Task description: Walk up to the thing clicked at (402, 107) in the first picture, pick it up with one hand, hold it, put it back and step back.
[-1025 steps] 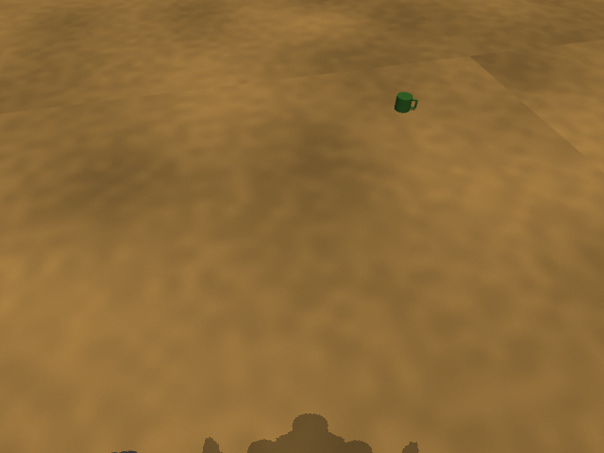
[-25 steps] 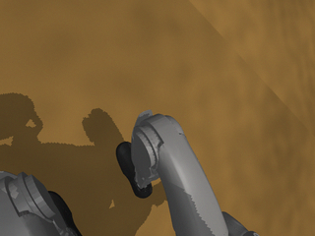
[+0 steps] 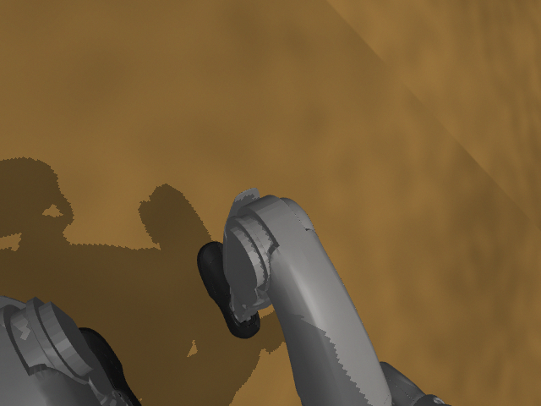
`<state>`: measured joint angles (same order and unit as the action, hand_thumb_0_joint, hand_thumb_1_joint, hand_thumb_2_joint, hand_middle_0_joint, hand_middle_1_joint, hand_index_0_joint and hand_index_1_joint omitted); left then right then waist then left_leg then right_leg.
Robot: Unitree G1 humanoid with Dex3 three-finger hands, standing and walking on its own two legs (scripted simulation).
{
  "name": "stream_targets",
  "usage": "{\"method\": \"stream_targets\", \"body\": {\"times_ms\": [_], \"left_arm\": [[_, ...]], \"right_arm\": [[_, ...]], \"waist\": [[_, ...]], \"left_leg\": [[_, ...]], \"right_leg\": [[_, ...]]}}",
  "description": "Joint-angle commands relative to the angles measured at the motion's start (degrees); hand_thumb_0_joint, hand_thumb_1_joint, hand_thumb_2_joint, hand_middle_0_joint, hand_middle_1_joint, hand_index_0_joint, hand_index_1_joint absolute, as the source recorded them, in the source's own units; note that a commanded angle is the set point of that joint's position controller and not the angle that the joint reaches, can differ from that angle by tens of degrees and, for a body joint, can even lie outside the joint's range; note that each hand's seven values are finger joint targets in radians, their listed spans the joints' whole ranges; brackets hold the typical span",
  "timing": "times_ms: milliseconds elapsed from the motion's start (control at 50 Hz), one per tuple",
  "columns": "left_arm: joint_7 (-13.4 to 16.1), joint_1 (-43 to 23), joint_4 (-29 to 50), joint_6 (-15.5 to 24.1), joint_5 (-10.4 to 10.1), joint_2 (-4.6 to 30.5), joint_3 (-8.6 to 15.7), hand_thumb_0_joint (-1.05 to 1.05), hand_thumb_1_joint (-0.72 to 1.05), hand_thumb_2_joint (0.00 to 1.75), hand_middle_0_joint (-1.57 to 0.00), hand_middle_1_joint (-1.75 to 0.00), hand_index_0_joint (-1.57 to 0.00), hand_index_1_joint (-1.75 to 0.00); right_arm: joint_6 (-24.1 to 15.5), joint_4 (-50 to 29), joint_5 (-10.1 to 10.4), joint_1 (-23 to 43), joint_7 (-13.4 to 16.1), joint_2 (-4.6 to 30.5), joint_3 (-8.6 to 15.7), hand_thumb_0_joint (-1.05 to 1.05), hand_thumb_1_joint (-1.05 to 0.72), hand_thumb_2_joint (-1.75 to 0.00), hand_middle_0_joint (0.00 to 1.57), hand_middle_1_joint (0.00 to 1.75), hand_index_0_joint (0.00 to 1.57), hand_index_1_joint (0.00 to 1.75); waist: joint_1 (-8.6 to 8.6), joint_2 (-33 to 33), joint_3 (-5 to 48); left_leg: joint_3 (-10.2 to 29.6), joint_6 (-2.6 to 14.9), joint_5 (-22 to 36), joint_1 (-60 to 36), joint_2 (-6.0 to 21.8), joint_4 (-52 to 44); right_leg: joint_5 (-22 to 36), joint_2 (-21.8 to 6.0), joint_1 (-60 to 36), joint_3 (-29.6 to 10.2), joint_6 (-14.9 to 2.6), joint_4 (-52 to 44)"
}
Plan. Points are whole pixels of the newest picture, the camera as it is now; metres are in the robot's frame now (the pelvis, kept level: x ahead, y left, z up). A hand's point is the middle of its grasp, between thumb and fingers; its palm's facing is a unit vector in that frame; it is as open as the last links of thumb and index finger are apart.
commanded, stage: close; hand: left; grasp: from above
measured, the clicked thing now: out of the picture +0.52 +0.26 -0.27
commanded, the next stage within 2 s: settle in 0.34 s
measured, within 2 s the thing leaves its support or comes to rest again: leaves its support in 0.80 s
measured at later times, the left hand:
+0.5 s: hand out of the picture +0.50 +0.28 -0.24, palm faces -0.43 -0.13 -0.89, open 12.2 cm
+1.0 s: hand out of the picture +0.51 +0.29 -0.19, palm faces -0.37 -0.10 -0.92, open 12.0 cm
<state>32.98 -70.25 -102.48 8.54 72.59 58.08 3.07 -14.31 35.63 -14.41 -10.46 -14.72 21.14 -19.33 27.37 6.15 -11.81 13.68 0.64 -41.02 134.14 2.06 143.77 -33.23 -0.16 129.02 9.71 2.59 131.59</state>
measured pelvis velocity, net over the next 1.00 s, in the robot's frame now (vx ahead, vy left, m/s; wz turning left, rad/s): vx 0.01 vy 0.00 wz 0.03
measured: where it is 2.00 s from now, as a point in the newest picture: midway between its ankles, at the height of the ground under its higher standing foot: (180, 349)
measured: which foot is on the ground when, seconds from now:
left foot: down 0.00-1.00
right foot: down 0.00-1.00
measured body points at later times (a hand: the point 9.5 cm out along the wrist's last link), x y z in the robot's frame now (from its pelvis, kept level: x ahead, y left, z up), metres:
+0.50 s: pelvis +0.00 +0.00 +0.00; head +0.29 +0.11 +0.32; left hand +0.52 +0.28 -0.19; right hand +0.00 -0.24 -0.04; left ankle +0.06 +0.12 -0.28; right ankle +0.13 -0.12 -0.28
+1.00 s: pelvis +0.01 +0.00 +0.01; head +0.28 +0.10 +0.36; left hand +0.53 +0.29 -0.14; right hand +0.03 -0.26 -0.05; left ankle +0.06 +0.12 -0.28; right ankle +0.13 -0.12 -0.28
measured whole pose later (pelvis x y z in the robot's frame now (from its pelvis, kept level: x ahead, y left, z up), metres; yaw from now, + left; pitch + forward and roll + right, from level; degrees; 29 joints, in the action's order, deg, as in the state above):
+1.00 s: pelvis +0.01 +0.00 +0.01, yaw +1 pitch +35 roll -13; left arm 24.8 -62.0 -82.8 2.9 69.7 47.6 3.0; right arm -10.1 37.5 -10.8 -13.6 -15.5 19.8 -11.8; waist 22.2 1.6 -3.0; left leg 11.8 0.0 -42.5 134.3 1.9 140.9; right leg -35.5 -0.9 130.4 8.3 1.6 130.6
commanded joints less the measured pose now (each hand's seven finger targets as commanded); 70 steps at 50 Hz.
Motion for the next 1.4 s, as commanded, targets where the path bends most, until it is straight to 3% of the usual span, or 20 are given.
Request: {"method": "stream_targets", "body": {"times_ms": [0, 200, 240, 420, 520, 600, 620, 700, 760, 820, 840, 920, 940, 1000, 1060, 1080, 1120, 1160, 1180, 1380], "left_arm": [[2.44, -15.73, 7.71, -0.28, -0.43, 10.01, -0.29, 0.00, 0.04, 0.96, -0.44, -1.07, -0.47, -1.05], [2.88, -16.85, 8.33, -0.50, -0.19, 11.09, 0.77, 0.00, 0.14, 1.02, -0.52, -1.10, -0.53, -1.08], [2.40, -15.72, 6.51, -0.46, -0.53, 9.32, -0.35, 0.00, 0.18, 1.04, -0.55, -1.09, -0.56, -1.08], [2.56, -16.42, 6.66, -0.49, -0.77, 9.98, -0.59, 0.00, 0.25, 1.09, -0.60, -1.14, -0.62, -1.12], [1.63, -16.30, 8.46, -1.08, -0.84, 9.71, -0.49, 0.00, 0.17, 1.13, -0.63, -1.10, -0.63, -1.10], [1.12, -17.65, 12.32, -1.24, -0.44, 11.85, 1.32, 0.00, 0.20, 1.10, -0.64, -1.08, -0.65, -1.08], [1.29, -18.26, 15.22, -1.14, -0.53, 13.45, 2.67, 0.00, 0.19, 1.11, -0.64, -1.08, -0.64, -1.08], [0.48, -17.04, 16.12, -1.74, -0.22, 10.92, 2.50, 0.00, 0.22, 1.10, -0.65, -1.09, -0.66, -1.08], [-0.44, -17.70, 25.47, -2.20, -0.57, 13.74, 5.47, 0.00, 0.24, 1.12, -0.68, -1.06, -0.68, -1.07], [-1.95, -14.54, 28.29, -3.19, -2.17, 8.15, 2.91, 0.00, 0.27, 1.06, -0.70, -1.02, -0.70, -1.03], [-2.95, -14.99, 28.40, -3.74, -2.31, 4.30, -0.05, 0.00, 0.28, 1.03, -0.70, -1.02, -0.70, -1.02], [-4.93, -14.10, 33.73, -6.11, -3.35, 5.88, 1.90, 0.00, 0.32, 1.06, -0.74, -0.99, -0.74, -0.99], [-5.96, -10.88, 29.79, -7.10, -3.47, 1.30, -0.22, 0.00, 0.34, 1.05, -0.75, -0.99, -0.76, -0.99], [-7.89, -10.76, 29.06, -8.04, -4.91, -2.62, -1.05, 0.00, 0.41, 1.05, -0.79, -1.01, -0.80, -1.00], [-10.50, -11.86, 29.63, -8.14, -5.62, -4.80, -2.36, 0.00, 0.46, 1.06, -0.85, -1.00, -0.85, -1.00], [-11.38, -13.43, 32.81, -7.70, -5.60, -2.75, -1.02, 0.00, 0.49, 1.06, -0.86, -1.02, -0.87, -1.01], [-13.09, -14.11, 31.72, -7.36, -6.40, -7.02, -3.16, 0.00, 0.53, 1.10, -0.89, -1.04, -0.90, -1.03], [-13.80, -17.46, 35.48, -6.24, -6.17, -3.82, -1.79, 0.00, 0.53, 1.13, -0.90, -1.06, -0.90, -1.05], [-14.25, -14.75, 31.03, -6.39, -6.00, -6.61, -2.99, 0.00, 0.54, 1.13, -0.90, -1.05, -0.91, -1.05], [-14.58, -18.77, 34.92, -3.66, -4.58, -0.53, -0.65, 0.00, 0.42, 1.10, -0.83, -0.96, -0.82, -0.97]], "right_arm": [[0.50, 1.58, 0.38, -12.79, 0.27, 18.34, 5.12, 0.00, -0.90, -0.90, 0.20, 0.30, 0.20, 0.30], [1.01, 1.79, 0.48, -13.82, 0.68, 18.76, 5.70, 0.00, -0.90, -0.90, 0.20, 0.30, 0.20, 0.30], [0.63, 1.30, 0.25, -12.82, 0.41, 18.68, 5.04, 0.00, -0.90, -0.90, 0.20, 0.30, 0.20, 0.30], [0.86, 0.67, 0.25, -12.53, 0.89, 19.15, 5.09, 0.00, -0.90, -0.91, 0.20, 0.30, 0.20, 0.30], [0.98, 1.07, 0.24, -13.15, 0.71, 18.63, 4.68, 0.00, -0.92, -0.91, 0.20, 0.30, 0.20, 0.30], [1.26, 1.47, 0.43, -13.80, 0.66, 18.62, 5.37, 0.00, -0.92, -0.91, 0.20, 0.30, 0.20, 0.30], [1.48, 1.78, 0.48, -14.04, 0.81, 18.84, 6.12, 0.00, -0.92, -0.91, 0.20, 0.30, 0.20, 0.30], [1.80, 1.44, 0.42, -14.58, 0.26, 18.30, 7.36, 0.00, -0.92, -0.91, 0.20, 0.30, 0.20, 0.30], [2.11, 1.89, 1.00, -15.34, 0.24, 18.24, 9.28, 0.00, -0.92, -0.91, 0.20, 0.30, 0.20, 0.30], [2.60, 1.54, 2.26, -14.06, -0.17, 17.04, 10.95, 0.00, -0.92, -0.91, 0.20, 0.30, 0.20, 0.30], [2.68, 1.38, 2.61, -13.85, -0.54, 16.12, 10.87, 0.00, -0.92, -0.91, 0.20, 0.30, 0.20, 0.30], [4.59, 2.47, 4.29, -15.69, -0.33, 16.02, 13.80, 0.00, -0.91, -0.91, 0.20, 0.30, 0.20, 0.30], [4.93, 2.54, 4.80, -15.23, -0.59, 15.41, 13.76, 0.00, -0.92, -0.91, 0.20, 0.30, 0.20, 0.30], [6.09, 2.90, 5.35, -15.34, -0.38, 15.03, 14.61, 0.00, -0.91, -0.91, 0.20, 0.30, 0.20, 0.30], [7.56, 2.96, 5.87, -14.98, 0.44, 14.45, 15.66, 0.00, -0.92, -0.91, 0.20, 0.30, 0.20, 0.30], [7.84, 2.65, 5.63, -15.79, 0.72, 14.57, 15.89, 0.00, -0.91, -0.91, 0.20, 0.30, 0.20, 0.30], [8.59, 2.81, 5.82, -15.01, 1.18, 13.34, 16.20, 0.00, -0.91, -0.91, 0.20, 0.30, 0.20, 0.30], [9.24, 2.61, 6.00, -15.45, 2.03, 13.56, 16.74, 0.00, -0.91, -0.91, 0.20, 0.30, 0.20, 0.30], [9.41, 2.14, 6.02, -15.06, 2.40, 13.24, 16.73, 0.00, -0.91, -0.91, 0.20, 0.30, 0.20, 0.30], [11.71, 0.97, 6.47, -13.80, 6.34, 11.39, 17.48, 0.00, -0.90, -0.90, 0.20, 0.30, 0.20, 0.30]], "waist": [[5.20, -29.34, 35.40], [4.85, -29.89, 37.65], [5.72, -28.79, 33.52], [5.60, -28.18, 33.40], [5.65, -30.47, 35.27], [4.72, -32.83, 37.15], [3.38, -34.82, 40.34], [3.73, -35.34, 40.49], [0.46, -38.94, 47.94], [-1.21, -40.64, 52.00], [-1.07, -40.19, 51.38], [-4.64, -38.95, 57.42], [-4.99, -37.89, 54.84], [-3.61, -33.36, 48.67], [-4.19, -30.13, 48.24], [-3.51, -28.70, 49.01], [-3.94, -28.11, 50.23], [-4.15, -27.70, 52.36], [-4.05, -26.89, 51.06], [-6.53, -25.40, 55.20]], "left_leg": [[-4.76, -0.07, 10.05, -25.49, 0.78, -15.49], [-4.82, -0.18, 12.60, -26.01, 0.74, -15.46], [-4.67, -0.06, 10.46, -24.45, 0.56, -14.93], [-4.74, -0.01, 7.61, -23.55, 0.50, -15.97], [-4.21, -0.52, 11.01, -27.37, 0.87, -15.82], [-4.56, -0.80, 11.71, -28.39, 0.79, -15.98], [-4.84, -0.94, 13.00, -29.82, 0.90, -16.21], [-5.96, -0.78, 13.59, -29.71, 0.40, -15.53], [-6.74, -1.01, 16.73, -33.39, 0.19, -15.84], [-7.15, -1.38, 18.20, -35.93, 0.21, -16.63], [-7.68, -1.25, 17.78, -35.37, -0.13, -16.79], [-8.58, -0.49, 18.91, -33.89, -0.37, -17.93], [-8.88, -0.55, 19.27, -32.58, -0.62, -17.87], [-8.40, -0.45, 18.38, -30.75, -0.94, -19.32], [-8.58, -0.10, 16.50, -29.68, -1.14, -20.35], [-8.83, 0.05, 17.22, -29.92, -1.36, -19.89], [-9.30, -0.08, 16.65, -29.92, -1.62, -20.43], [-9.61, 0.13, 14.25, -29.51, -1.88, -20.85], [-9.70, -0.01, 13.71, -29.02, -2.12, -21.00], [-12.10, 0.72, 9.55, -27.11, -2.55, -21.52]], "right_leg": [[10.95, 2.81, -23.30, 5.36, -3.00, -10.75], [12.71, 3.08, -24.70, 5.46, -3.23, -10.67], [10.76, 2.62, -21.99, 5.84, -3.24, -10.80], [8.63, 2.87, -23.01, 5.64, -3.26, -11.68], [11.47, 2.32, -22.11, 5.69, -3.28, -10.68], [11.68, 2.11, -22.38, 5.42, -3.71, -10.89], [12.54, 2.43, -23.45, 5.22, -3.82, -10.79], [13.05, 2.67, -23.63, 5.10, -4.05, -10.59], [14.72, 2.36, -25.57, 4.34, -4.53, -11.17], [15.42, 2.64, -25.33, 4.08, -5.17, -10.68], [15.08, 2.85, -24.76, 3.77, -5.12, -10.87], [16.39, 2.82, -26.40, 2.39, -4.79, -11.29], [16.27, 2.78, -24.91, 2.40, -5.01, -10.99], [14.47, 2.62, -19.95, 2.60, -5.24, -11.66], [12.76, 2.56, -20.37, 2.01, -5.40, -12.75], [13.41, 2.35, -21.76, 1.72, -5.17, -13.18], [12.86, 2.25, -22.84, 1.33, -5.22, -13.07], [10.89, 2.08, -23.93, 0.79, -5.02, -13.78], [10.27, 1.75, -23.88, 0.78, -5.04, -14.20], [5.68, 1.63, -28.25, -2.50, -4.79, -16.72]]}}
